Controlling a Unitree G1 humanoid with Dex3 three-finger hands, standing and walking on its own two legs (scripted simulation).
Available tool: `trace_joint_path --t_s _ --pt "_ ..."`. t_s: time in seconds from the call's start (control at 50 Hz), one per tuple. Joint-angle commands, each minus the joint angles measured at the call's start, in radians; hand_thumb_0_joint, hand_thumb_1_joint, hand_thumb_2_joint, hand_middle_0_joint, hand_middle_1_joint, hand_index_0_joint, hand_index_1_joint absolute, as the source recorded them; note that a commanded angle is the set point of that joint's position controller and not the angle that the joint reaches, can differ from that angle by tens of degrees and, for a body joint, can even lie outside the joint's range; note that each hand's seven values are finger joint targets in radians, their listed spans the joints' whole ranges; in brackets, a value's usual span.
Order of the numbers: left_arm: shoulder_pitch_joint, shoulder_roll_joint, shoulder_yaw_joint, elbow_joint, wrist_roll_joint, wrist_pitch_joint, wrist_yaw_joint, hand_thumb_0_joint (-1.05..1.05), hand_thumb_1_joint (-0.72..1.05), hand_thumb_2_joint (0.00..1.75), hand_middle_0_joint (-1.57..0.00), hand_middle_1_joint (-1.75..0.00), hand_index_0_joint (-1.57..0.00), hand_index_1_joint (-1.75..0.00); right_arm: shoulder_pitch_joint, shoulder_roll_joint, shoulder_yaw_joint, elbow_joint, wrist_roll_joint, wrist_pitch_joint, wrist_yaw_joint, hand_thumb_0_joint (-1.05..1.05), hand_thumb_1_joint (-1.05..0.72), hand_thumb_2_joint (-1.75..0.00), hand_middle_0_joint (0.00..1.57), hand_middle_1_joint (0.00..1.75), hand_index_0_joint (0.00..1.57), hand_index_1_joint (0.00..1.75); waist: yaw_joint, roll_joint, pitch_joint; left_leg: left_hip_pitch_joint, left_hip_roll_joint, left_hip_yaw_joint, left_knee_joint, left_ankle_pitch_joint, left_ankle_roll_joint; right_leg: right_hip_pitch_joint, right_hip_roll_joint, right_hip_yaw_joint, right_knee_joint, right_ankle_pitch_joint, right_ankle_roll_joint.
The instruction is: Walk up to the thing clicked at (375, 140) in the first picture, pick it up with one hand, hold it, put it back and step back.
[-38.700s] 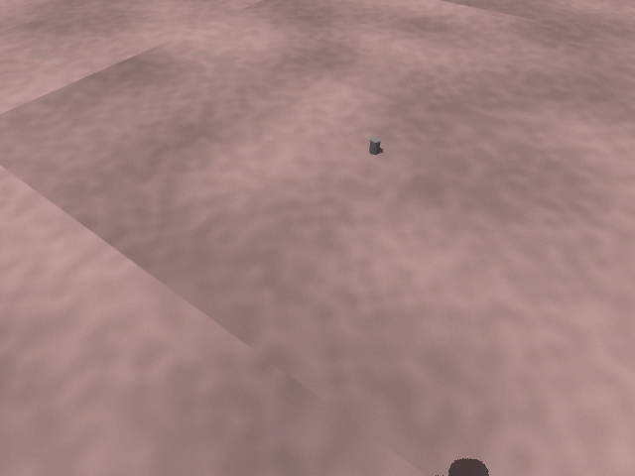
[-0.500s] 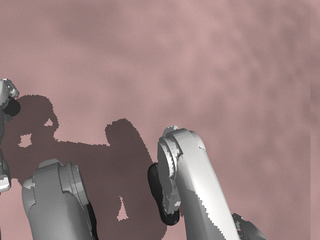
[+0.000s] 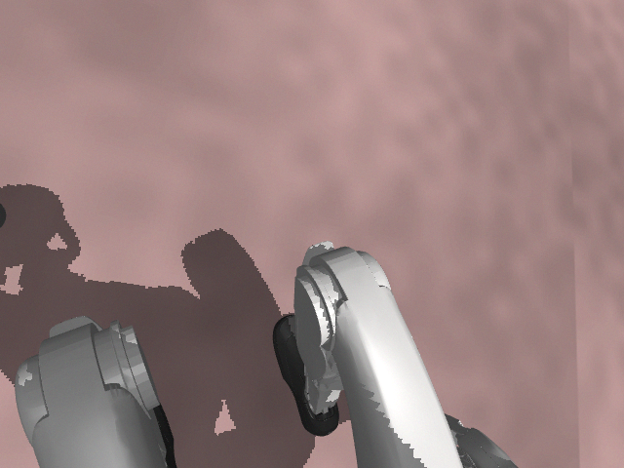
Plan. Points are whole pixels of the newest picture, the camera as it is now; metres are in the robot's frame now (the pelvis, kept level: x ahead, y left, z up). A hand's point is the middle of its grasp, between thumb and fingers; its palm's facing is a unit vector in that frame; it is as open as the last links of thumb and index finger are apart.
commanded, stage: rest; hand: left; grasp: from above
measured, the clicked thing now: out of the picture +0.47 +0.30 -0.25
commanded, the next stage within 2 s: open in 0.68 s
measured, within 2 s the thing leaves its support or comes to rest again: rests again in 0.26 s
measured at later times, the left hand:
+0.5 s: hand out of the picture +0.45 +0.29 -0.23, palm faces -0.45 -0.14 -0.88, open 7.6 cm
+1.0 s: hand out of the picture +0.46 +0.29 -0.24, palm faces -0.46 -0.12 -0.88, open 8.5 cm
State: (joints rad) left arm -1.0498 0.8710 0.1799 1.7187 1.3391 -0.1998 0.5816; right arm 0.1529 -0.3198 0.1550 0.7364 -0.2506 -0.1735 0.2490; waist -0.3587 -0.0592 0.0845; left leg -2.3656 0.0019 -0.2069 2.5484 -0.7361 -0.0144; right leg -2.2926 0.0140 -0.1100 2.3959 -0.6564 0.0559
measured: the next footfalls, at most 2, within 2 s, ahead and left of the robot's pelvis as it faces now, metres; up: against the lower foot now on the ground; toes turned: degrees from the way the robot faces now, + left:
none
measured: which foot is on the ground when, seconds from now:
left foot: down 0.00-1.00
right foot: down 0.00-1.00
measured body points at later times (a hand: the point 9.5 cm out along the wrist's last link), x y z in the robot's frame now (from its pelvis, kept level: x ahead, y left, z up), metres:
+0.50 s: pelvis +0.00 +0.00 +0.00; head +0.27 +0.11 +0.34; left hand +0.47 +0.30 -0.18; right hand +0.03 -0.26 -0.06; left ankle +0.06 +0.13 -0.27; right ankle +0.11 -0.13 -0.27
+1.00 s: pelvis +0.00 +0.00 +0.00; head +0.27 +0.11 +0.34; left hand +0.48 +0.30 -0.19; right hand +0.02 -0.25 -0.06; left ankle +0.06 +0.13 -0.27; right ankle +0.11 -0.13 -0.27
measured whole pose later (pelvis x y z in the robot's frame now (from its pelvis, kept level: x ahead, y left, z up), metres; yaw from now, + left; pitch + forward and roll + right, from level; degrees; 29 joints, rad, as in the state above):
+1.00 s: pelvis +0.00 +0.00 +0.00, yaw -2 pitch +28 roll -13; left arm -1.10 0.97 0.13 1.80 1.33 -0.21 0.63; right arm 0.13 -0.35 0.26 0.69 -0.28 -0.24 0.28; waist -0.40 -0.10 0.15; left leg -2.35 0.01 -0.25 2.57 -0.74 -0.01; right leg -2.26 0.03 -0.14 2.38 -0.64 0.06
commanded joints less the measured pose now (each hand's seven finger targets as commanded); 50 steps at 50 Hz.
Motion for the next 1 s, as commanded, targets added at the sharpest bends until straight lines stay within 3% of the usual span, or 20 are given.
trace_joint_path --t_s 0.0,0.08,0.1,0.16,0.22,0.28,0.34,0.4,0.46,0.52,0.54,0.6,0.66,0.68,0.74,0.76,0.82,0.88,0.94,0.98 --pt "-0.292 0.230 -0.006 -0.108 -0.013 -0.009 0.045 0.00 0.73 0.52 -1.03 -0.58 -1.07 -0.54 0.217 -0.302 -0.079 0.012 -0.005 0.001 -0.006 0.00 -0.91 -0.90 0.20 0.30 0.20 0.30 -0.040 0.420 -0.656 0.473 0.007 0.110 -0.266 0.226 0.033 0.370 0.041 -0.121 -0.205 0.240 -0.077" --pt "-0.273 0.232 -0.016 -0.085 -0.013 -0.012 0.050 0.00 0.73 0.51 -1.03 -0.58 -1.07 -0.54 0.193 -0.308 -0.071 0.003 -0.004 -0.006 -0.006 0.00 -0.91 -0.90 0.20 0.30 0.20 0.30 -0.031 0.433 -0.639 0.490 0.008 0.100 -0.272 0.214 0.026 0.343 0.042 -0.129 -0.198 0.225 -0.083" --pt "-0.293 0.234 -0.019 -0.089 -0.006 -0.013 0.050 0.00 0.73 0.51 -1.03 -0.58 -1.07 -0.54 0.200 -0.311 -0.067 0.003 -0.007 -0.010 -0.003 0.00 -0.91 -0.90 0.20 0.30 0.20 0.30 -0.049 0.436 -0.621 0.485 0.008 0.102 -0.264 0.222 0.027 0.340 0.040 -0.131 -0.196 0.231 -0.081" --pt "-0.303 0.238 -0.021 -0.085 -0.011 -0.011 0.055 0.00 0.75 0.53 -1.05 -0.59 -1.09 -0.55 0.197 -0.308 -0.062 0.005 -0.010 -0.019 0.001 0.00 -0.91 -0.90 0.20 0.30 0.20 0.30 -0.054 0.425 -0.619 0.481 0.009 0.108 -0.256 0.200 0.032 0.352 0.043 -0.127 -0.204 0.225 -0.077" --pt "-0.263 0.269 -0.002 -0.078 -0.013 -0.011 0.070 0.00 0.72 0.54 -1.03 -0.58 -1.06 -0.55 0.196 -0.310 -0.051 0.005 -0.007 -0.018 -0.001 0.00 -0.91 -0.90 0.20 0.30 0.20 0.30 -0.033 0.419 -0.646 0.466 0.011 0.106 -0.256 0.236 0.032 0.394 0.048 -0.124 -0.209 0.254 -0.077" --pt "-0.273 0.250 -0.017 -0.072 -0.016 -0.008 0.071 0.00 0.72 0.54 -1.03 -0.58 -1.07 -0.55 0.193 -0.310 -0.053 0.002 -0.012 -0.017 -0.001 0.00 -0.91 -0.90 0.20 0.30 0.20 0.30 -0.043 0.422 -0.647 0.470 0.013 0.103 -0.258 0.237 0.032 0.392 0.051 -0.125 -0.210 0.261 -0.075" --pt "-0.300 0.252 -0.026 -0.059 -0.010 -0.008 0.067 0.00 0.74 0.53 -1.04 -0.59 -1.08 -0.55 0.195 -0.318 -0.040 0.002 -0.019 -0.027 0.007 0.00 -0.91 -0.90 0.20 0.30 0.20 0.30 -0.073 0.424 -0.597 0.475 0.015 0.093 -0.248 0.224 0.030 0.360 0.045 -0.139 -0.195 0.246 -0.075" --pt "-0.296 0.288 -0.007 -0.072 -0.010 -0.012 0.079 0.00 0.77 0.52 -1.06 -0.57 -1.10 -0.54 0.190 -0.327 -0.038 -0.003 -0.018 -0.030 0.006 0.00 -0.91 -0.90 0.20 0.30 0.20 0.30 -0.056 0.448 -0.630 0.499 0.016 0.090 -0.258 0.247 0.026 0.384 0.048 -0.139 -0.200 0.263 -0.076" --pt "-0.275 0.273 -0.022 -0.047 -0.002 -0.008 0.083 0.00 0.78 0.55 -1.08 -0.60 -1.11 -0.56 0.177 -0.327 -0.035 -0.004 -0.020 -0.032 0.008 0.00 -0.91 -0.91 0.20 0.30 0.20 0.30 -0.058 0.463 -0.608 0.505 0.017 0.085 -0.268 0.232 0.021 0.364 0.050 -0.144 -0.193 0.250 -0.078" --pt "-0.304 0.265 -0.027 -0.042 -0.008 -0.009 0.083 0.00 0.79 0.55 -1.07 -0.61 -1.11 -0.57 0.175 -0.327 -0.019 -0.009 -0.027 -0.040 0.016 0.00 -0.91 -0.90 0.20 0.30 0.20 0.30 -0.084 0.446 -0.581 0.491 0.018 0.081 -0.253 0.227 0.025 0.361 0.046 -0.149 -0.190 0.253 -0.073" --pt "-0.309 0.290 -0.021 -0.059 -0.009 -0.010 0.089 0.00 0.78 0.54 -1.07 -0.59 -1.11 -0.55 0.176 -0.337 -0.021 -0.008 -0.023 -0.040 0.015 0.00 -0.91 -0.91 0.20 0.30 0.20 0.30 -0.072 0.459 -0.599 0.494 0.019 0.081 -0.259 0.240 0.024 0.381 0.050 -0.145 -0.194 0.265 -0.074" --pt "-0.281 0.272 -0.037 -0.001 -0.013 -0.006 0.083 0.00 0.78 0.54 -1.07 -0.60 -1.11 -0.56 0.167 -0.329 -0.004 -0.012 -0.025 -0.048 0.020 0.00 -0.91 -0.90 0.20 0.30 0.20 0.30 -0.081 0.410 -0.557 0.456 0.018 0.082 -0.244 0.220 0.030 0.374 0.052 -0.145 -0.202 0.252 -0.070" --pt "-0.293 0.267 -0.049 -0.017 -0.025 -0.007 0.076 0.00 0.79 0.54 -1.07 -0.61 -1.11 -0.57 0.172 -0.338 -0.006 -0.013 -0.023 -0.055 0.021 0.00 -0.91 -0.91 0.20 0.30 0.20 0.30 -0.087 0.409 -0.572 0.464 0.017 0.081 -0.246 0.210 0.032 0.389 0.053 -0.144 -0.208 0.245 -0.069" --pt "-0.310 0.291 -0.044 -0.050 -0.024 -0.009 0.080 0.00 0.77 0.54 -1.07 -0.59 -1.10 -0.56 0.178 -0.355 -0.015 -0.016 -0.019 -0.055 0.017 0.00 -0.91 -0.91 0.20 0.30 0.20 0.30 -0.078 0.444 -0.597 0.481 0.019 0.079 -0.259 0.226 0.028 0.396 0.055 -0.144 -0.211 0.254 -0.072" --pt "-0.300 0.261 -0.060 -0.008 -0.026 -0.006 0.073 0.00 0.78 0.52 -1.06 -0.59 -1.10 -0.55 0.161 -0.335 0.006 -0.025 -0.018 -0.062 0.023 0.00 -0.91 -0.91 0.20 0.30 0.20 0.30 -0.091 0.406 -0.547 0.460 0.021 0.068 -0.247 0.201 0.027 0.365 0.051 -0.153 -0.195 0.235 -0.070" --pt "-0.310 0.295 -0.040 -0.035 -0.030 -0.013 0.079 0.00 0.76 0.53 -1.06 -0.59 -1.09 -0.55 0.177 -0.344 0.007 -0.019 -0.021 -0.058 0.021 0.00 -0.91 -0.91 0.20 0.30 0.20 0.30 -0.085 0.430 -0.587 0.479 0.022 0.065 -0.263 0.230 0.025 0.392 0.054 -0.154 -0.204 0.252 -0.072" --pt "-0.305 0.289 -0.052 0.001 -0.025 -0.012 0.080 0.00 0.52 0.47 -0.82 -0.59 -0.85 -0.55 0.163 -0.340 0.012 -0.026 -0.018 -0.061 0.019 0.00 -0.90 -0.90 0.20 0.30 0.20 0.30 -0.087 0.414 -0.540 0.451 0.022 0.069 -0.256 0.193 0.027 0.372 0.052 -0.153 -0.204 0.227 -0.070" --pt "-0.305 0.308 -0.047 -0.020 -0.026 -0.016 0.084 0.00 0.28 0.43 -0.59 -0.57 -0.62 -0.54 0.162 -0.350 0.010 -0.030 -0.017 -0.058 0.013 0.00 -0.90 -0.90 0.20 0.30 0.20 0.30 -0.082 0.427 -0.565 0.462 0.021 0.067 -0.270 0.186 0.026 0.389 0.055 -0.152 -0.215 0.219 -0.072" --pt "-0.304 0.278 -0.071 -0.011 -0.017 -0.013 0.080 0.00 0.04 0.53 -0.52 -0.62 -0.54 -0.60 0.164 -0.352 0.009 -0.038 -0.025 -0.064 0.021 0.00 -0.90 -0.90 0.20 0.30 0.20 0.30 -0.098 0.430 -0.545 0.466 0.022 0.069 -0.255 0.195 0.027 0.378 0.056 -0.156 -0.204 0.233 -0.070" --pt "-0.302 0.315 -0.048 -0.036 -0.028 -0.014 0.088 0.00 -0.06 0.59 -0.48 -0.63 -0.49 -0.63 0.163 -0.345 0.016 -0.034 -0.015 -0.061 0.019 0.00 -0.90 -0.90 0.20 0.30 0.20 0.30 -0.079 0.419 -0.583 0.468 0.023 0.069 -0.257 0.215 0.028 0.412 0.060 -0.148 -0.216 0.251 -0.069"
